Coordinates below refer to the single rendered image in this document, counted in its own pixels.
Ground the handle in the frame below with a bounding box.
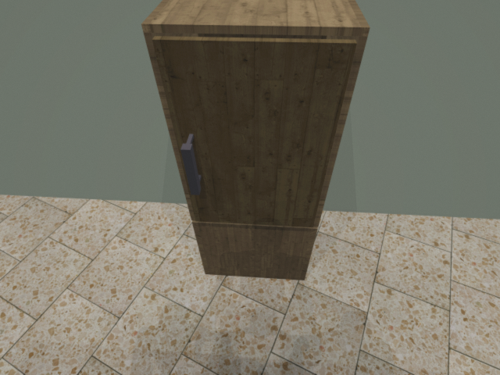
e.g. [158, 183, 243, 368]
[180, 134, 202, 195]

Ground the cupboard door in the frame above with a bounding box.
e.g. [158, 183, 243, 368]
[152, 36, 357, 227]

